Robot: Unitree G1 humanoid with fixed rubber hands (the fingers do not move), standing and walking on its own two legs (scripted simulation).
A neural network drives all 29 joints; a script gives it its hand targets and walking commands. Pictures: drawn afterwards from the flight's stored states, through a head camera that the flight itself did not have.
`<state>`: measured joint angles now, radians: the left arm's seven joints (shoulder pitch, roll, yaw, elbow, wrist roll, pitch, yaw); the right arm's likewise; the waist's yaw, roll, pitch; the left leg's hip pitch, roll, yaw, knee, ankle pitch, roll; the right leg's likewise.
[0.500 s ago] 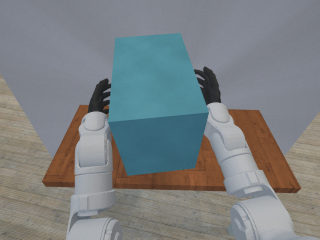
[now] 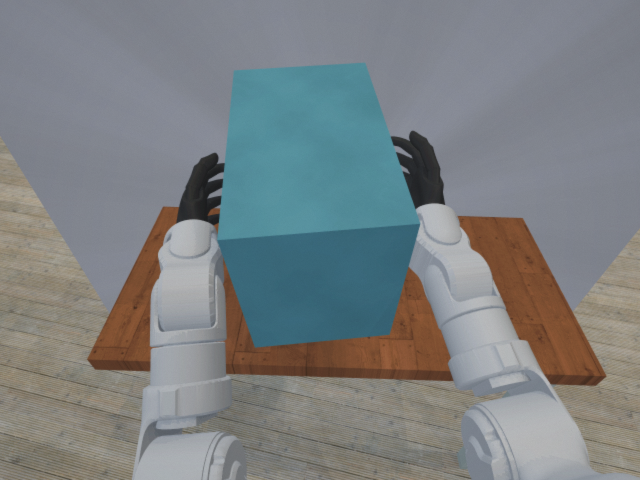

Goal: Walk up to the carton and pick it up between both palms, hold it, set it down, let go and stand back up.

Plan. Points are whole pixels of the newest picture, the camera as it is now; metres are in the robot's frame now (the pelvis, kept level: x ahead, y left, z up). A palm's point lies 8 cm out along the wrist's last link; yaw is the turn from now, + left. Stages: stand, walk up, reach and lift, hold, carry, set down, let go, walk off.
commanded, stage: hold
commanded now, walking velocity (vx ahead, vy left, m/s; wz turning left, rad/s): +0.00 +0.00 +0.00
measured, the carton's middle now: (311, 201) +0.41 +0.00 +0.16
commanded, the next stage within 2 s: none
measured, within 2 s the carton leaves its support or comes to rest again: neither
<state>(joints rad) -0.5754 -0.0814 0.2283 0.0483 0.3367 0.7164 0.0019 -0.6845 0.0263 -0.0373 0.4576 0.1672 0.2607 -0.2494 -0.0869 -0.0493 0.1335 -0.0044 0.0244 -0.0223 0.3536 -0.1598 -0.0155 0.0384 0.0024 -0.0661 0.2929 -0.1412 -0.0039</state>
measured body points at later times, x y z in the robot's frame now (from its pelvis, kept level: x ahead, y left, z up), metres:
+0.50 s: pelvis -0.01 +0.00 +0.00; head -0.03 +0.02 +0.45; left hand +0.37 +0.13 +0.17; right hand +0.38 -0.13 +0.18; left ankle +0.04 +0.13 -0.75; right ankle +0.03 -0.11 -0.75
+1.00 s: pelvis +0.00 +0.00 +0.00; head -0.03 +0.02 +0.45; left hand +0.37 +0.13 +0.18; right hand +0.38 -0.14 +0.19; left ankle +0.04 +0.13 -0.75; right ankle +0.03 -0.11 -0.75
